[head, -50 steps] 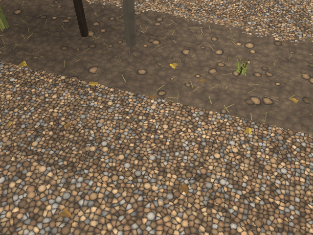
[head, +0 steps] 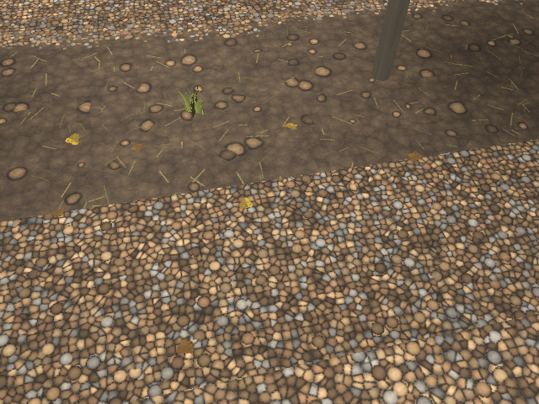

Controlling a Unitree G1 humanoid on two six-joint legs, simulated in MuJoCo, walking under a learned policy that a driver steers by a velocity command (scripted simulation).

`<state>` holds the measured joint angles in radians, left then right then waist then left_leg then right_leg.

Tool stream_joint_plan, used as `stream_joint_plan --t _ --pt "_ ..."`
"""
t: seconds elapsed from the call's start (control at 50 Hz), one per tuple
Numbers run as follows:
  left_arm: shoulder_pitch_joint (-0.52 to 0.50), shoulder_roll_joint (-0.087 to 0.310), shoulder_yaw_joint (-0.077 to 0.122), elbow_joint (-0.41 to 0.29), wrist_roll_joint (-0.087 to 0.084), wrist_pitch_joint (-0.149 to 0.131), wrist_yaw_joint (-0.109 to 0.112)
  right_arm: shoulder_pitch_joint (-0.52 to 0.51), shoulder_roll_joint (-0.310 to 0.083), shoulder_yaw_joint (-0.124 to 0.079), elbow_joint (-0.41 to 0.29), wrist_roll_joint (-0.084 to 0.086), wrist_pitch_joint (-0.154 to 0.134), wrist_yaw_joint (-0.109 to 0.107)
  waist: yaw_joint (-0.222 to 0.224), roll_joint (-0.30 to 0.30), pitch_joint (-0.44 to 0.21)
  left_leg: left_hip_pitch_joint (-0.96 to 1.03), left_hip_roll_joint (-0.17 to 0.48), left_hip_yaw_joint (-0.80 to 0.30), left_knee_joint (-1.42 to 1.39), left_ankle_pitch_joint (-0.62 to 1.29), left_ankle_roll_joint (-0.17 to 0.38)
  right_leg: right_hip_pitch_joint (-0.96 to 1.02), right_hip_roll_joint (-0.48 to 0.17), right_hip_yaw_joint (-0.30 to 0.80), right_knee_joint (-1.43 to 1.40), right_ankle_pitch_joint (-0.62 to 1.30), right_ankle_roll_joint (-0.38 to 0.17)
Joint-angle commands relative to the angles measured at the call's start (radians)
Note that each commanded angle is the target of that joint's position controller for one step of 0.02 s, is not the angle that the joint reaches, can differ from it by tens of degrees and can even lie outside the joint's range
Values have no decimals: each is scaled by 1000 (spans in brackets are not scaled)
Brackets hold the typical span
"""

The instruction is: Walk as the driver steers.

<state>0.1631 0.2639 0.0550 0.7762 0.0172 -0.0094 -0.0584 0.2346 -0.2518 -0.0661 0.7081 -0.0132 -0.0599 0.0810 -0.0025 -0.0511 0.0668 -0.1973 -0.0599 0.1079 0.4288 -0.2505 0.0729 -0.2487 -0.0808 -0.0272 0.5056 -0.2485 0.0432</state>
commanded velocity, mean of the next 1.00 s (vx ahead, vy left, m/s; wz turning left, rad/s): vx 0.00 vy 0.00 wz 0.32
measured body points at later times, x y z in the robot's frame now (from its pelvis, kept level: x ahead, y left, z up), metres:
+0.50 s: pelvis +0.00 -0.01 +0.01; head +0.04 +0.01 +0.46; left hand +0.06 +0.31 -0.08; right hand +0.19 -0.24 -0.10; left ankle -0.02 +0.11 -0.72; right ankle +0.00 -0.15 -0.74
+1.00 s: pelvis +0.03 +0.04 -0.01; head +0.06 +0.07 +0.44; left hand +0.01 +0.32 -0.14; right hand +0.27 -0.13 -0.10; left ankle -0.01 +0.11 -0.74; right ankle +0.11 -0.09 -0.74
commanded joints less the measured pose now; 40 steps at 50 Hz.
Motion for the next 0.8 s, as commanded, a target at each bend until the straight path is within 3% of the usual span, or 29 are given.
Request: stream_joint_plan --t 0.02,0.06,0.12,0.16,0.2,0.22,0.24,0.26,0.28,0.3,0.32,0.34,0.36,0.4,0.44,0.5,0.54,0.56,0.58,0.6,0.62,0.64,0.66,0.68,0.72,0.76,0.8 --pt "-70 190 48 -116 1 -43 42 51 -167 -52 -87 -12 -16 -14 -17 32 -189 66 167 -231 -15 377 92 53 -70 43 1 215 -159" --pt "-58 191 57 -114 4 -44 62 -7 -214 -70 -115 -25 -16 -37 -2 75 -141 60 184 -259 -13 371 160 -24 -34 26 1 53 -131" --pt "-48 149 50 -133 1 -30 81 29 -186 -66 -120 -14 -15 -37 9 107 -99 31 269 -407 -96 319 248 -17 7 17 25 -57 -115" --pt "-30 139 47 -139 -3 -30 78 11 -184 -68 -125 -14 -8 -31 21 113 -81 43 279 -432 -114 298 249 2 27 10 -20 -33 -120" --pt "-34 151 51 -150 -4 -34 74 -1 -179 -68 -138 -23 8 -23 20 75 -82 -11 229 -393 -92 265 207 92 12 23 -86 56 -156" --pt "-22 177 61 -162 -3 -37 78 -1 -170 -65 -146 -26 17 -22 25 34 -97 -83 178 -341 -44 204 157 175 -49 71 -115 149 -213" --pt "49 215 75 -168 1 -42 85 -8 -145 -57 -153 -31 24 -25 58 -19 -125 -226 98 -261 37 47 87 328 -167 174 -170 272 -325" --pt "149 236 87 -155 22 -54 88 -42 -114 -47 -158 -51 27 -28 110 -89 -84 -400 4 -163 205 -218 -1 435 -340 327 -279 393 -451" --pt "186 221 84 -131 38 -61 94 -35 -125 -48 -155 -62 27 -33 99 -52 -66 -442 52 -173 422 -383 -36 426 -411 327 -323 450 -459" --pt "137 189 79 -140 29 -66 94 3 -152 -57 -131 -64 25 -40 54 -15 -53 -400 82 -173 546 -389 -50 354 -380 244 -342 438 -408" --pt "26 168 74 -170 15 -69 86 36 -179 -67 -115 -67 24 -45 2 -37 -27 -340 90 -155 605 -353 -61 264 -318 136 -364 406 -352" --pt "-65 162 73 -203 5 -73 81 50 -164 -61 -111 -72 27 -36 -25 -69 -23 -285 87 -127 614 -291 -69 195 -264 50 -379 371 -312" --pt "-112 175 78 -220 8 -75 83 54 -133 -48 -109 -73 32 -15 -42 -60 -23 -236 95 -102 572 -226 -72 151 -219 -11 -386 334 -280" --pt "-98 212 97 -227 26 -67 93 29 -98 -28 -103 -47 46 36 -3 -36 -24 -195 115 -65 431 -111 -82 160 -173 -87 -383 253 -244" --pt "-12 240 108 -212 42 -53 100 -19 -98 -18 -106 -32 56 72 58 -29 -29 -215 132 -58 289 -72 -82 250 -221 -80 -358 241 -257" --pt "2 245 104 -205 44 -44 95 13 -147 -30 -88 -19 39 55 38 -35 -51 -141 104 -44 108 24 -48 268 -276 -66 -291 197 -253" --pt "-4 206 83 -190 42 -40 84 17 -174 -45 -89 -10 16 33 11 -21 -78 17 48 -31 -15 236 20 176 -245 -96 -208 76 -188" --pt "25 165 68 -175 44 -36 78 52 -200 -58 -92 -13 9 21 -13 31 -119 135 85 -83 -48 401 74 113 -194 -147 -112 11 -123" --pt "81 66 41 -242 50 -37 81 152 -336 -91 -89 9 5 -9 17 282 -269 393 317 -416 -52 819 303 -72 -16 -276 178 -237 6" --pt "5 99 39 -264 61 -60 76 230 -345 -95 -95 -24 -10 -20 -58 183 -262 461 412 -636 -99 616 385 -274 58 -67 305 -486 19" --pt "-79 111 39 -262 54 -72 72 244 -294 -91 -48 -55 -40 -39 -86 134 -111 390 378 -569 -124 493 315 -404 37 37 389 -456 -2" --pt "-69 163 58 -242 48 -81 82 224 -249 -79 -40 -44 -48 -45 -76 146 -97 345 351 -509 -137 463 286 -419 21 54 490 -424 -9" --pt "-25 210 76 -222 55 -84 93 169 -208 -59 -54 -18 -43 -45 -40 165 -106 276 345 -481 -162 466 276 -380 14 71 532 -387 -20" --pt "-10 201 69 -215 52 -82 99 110 -191 -48 -67 -1 -38 -47 -4 176 -76 163 329 -451 -193 452 257 -318 8 80 551 -342 -29" --pt "68 174 58 -172 49 -60 85 6 -187 -36 -114 -6 -30 -49 56 137 -75 35 291 -369 -239 443 232 -213 19 60 544 -168 -34" --pt "126 132 40 -122 37 -29 42 -38 -176 -26 -140 -13 -31 -44 62 106 -73 -15 258 -289 -241 431 197 -149 5 40 469 -31 -12" --pt "152 97 24 -79 30 -7 -4 -66 -120 3 -149 4 -31 -25 58 95 -65 -45 217 -237 -189 301 128 -84 -45 46 314 47 26"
